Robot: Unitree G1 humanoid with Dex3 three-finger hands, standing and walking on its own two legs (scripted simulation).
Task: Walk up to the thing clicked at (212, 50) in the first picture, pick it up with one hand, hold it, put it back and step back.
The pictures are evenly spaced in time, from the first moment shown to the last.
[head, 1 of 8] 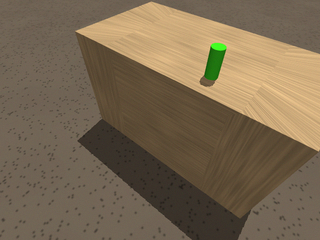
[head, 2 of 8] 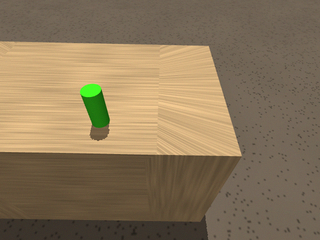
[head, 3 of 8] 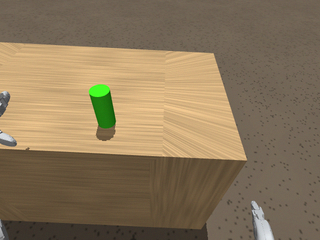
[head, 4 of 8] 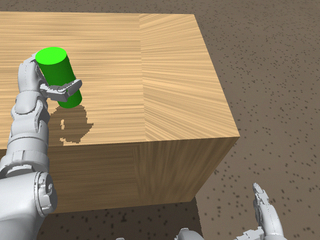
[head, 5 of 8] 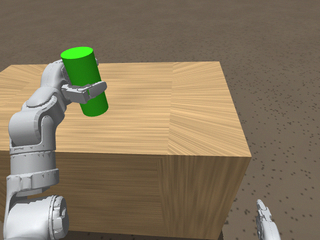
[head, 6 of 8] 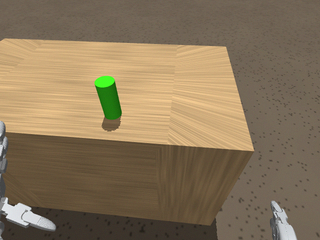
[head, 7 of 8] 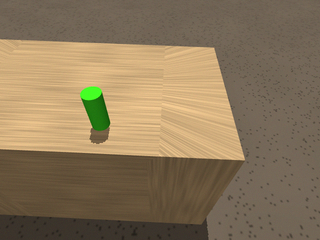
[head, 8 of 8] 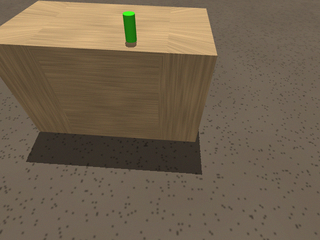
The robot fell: no
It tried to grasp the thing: yes
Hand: left
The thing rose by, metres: 0.23
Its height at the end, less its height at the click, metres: +0.00
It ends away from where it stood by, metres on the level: 0.01
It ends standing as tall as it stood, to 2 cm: yes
